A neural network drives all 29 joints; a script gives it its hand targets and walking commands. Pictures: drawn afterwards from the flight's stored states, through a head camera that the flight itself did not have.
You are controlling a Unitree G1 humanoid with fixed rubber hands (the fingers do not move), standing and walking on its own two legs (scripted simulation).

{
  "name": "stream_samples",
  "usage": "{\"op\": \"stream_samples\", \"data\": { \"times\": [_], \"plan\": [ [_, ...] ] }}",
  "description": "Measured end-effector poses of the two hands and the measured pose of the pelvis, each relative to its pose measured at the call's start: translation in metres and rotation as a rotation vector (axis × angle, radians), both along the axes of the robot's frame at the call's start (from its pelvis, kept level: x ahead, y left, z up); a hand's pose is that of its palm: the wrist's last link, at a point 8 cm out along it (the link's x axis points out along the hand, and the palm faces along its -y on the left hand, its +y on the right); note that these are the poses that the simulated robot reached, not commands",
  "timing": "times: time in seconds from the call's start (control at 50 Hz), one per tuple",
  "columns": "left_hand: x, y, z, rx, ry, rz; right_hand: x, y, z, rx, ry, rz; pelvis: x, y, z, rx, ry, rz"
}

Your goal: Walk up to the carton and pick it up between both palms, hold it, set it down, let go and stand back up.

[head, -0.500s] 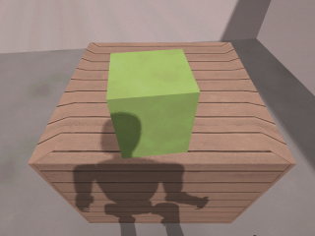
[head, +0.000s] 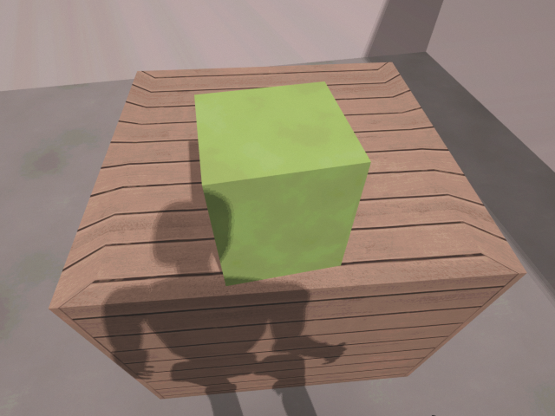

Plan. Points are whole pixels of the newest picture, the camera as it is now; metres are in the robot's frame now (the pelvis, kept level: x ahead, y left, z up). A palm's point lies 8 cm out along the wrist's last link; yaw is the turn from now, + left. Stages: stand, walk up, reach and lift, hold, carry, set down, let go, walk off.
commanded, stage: walk up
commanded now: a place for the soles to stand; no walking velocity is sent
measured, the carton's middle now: (273, 187) +0.46 +0.00 +0.07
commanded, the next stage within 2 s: reach and lift in 1.26 s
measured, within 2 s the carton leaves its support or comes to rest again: neither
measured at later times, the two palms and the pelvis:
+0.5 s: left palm out of the picture +0.06 +0.22 -0.11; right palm out of the picture +0.03 -0.30 -0.12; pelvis +0.01 -0.03 +0.00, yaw -2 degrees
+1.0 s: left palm out of the picture +0.08 +0.22 -0.11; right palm out of the picture +0.03 -0.30 -0.12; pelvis +0.01 -0.04 +0.00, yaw -4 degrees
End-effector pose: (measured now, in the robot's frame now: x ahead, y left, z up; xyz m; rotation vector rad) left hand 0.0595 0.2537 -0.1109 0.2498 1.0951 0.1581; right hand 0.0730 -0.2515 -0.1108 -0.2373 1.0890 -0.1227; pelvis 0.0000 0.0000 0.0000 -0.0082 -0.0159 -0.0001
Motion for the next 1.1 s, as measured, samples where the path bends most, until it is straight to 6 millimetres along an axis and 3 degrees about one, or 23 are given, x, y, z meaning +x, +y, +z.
{"op": "stream_samples", "data": {
  "times": [0.14, 0.36, 0.64, 1.1],
  "plan": [
    [0.008, -0.002, 0.001, 0.015, 0.006, -0.015, -0.018, -0.009, -0.001, -0.006, 0.035, -0.042, 0.002, -0.004, 0.002, 0.01, -0.007, -0.017],
    [0.001, -0.021, 0.005, 0.027, 0.052, -0.017, -0.041, -0.027, -0.01, 0.008, 0.118, -0.067, 0.005, -0.02, 0.005, 0.018, -0.004, -0.031],
    [0.009, -0.043, 0.002, 0.012, 0.04, -0.023, -0.037, -0.054, -0.005, -0.019, 0.117, -0.074, 0.009, -0.039, 0.005, 0.017, 0.001, -0.041],
    [0.026, -0.035, 0.002, 0.028, 0.019, -0.058, -0.045, -0.05, -0.009, -0.013, 0.109, -0.106, 0.007, -0.034, 0.002, 0.017, -0.003, -0.07]
  ]
}}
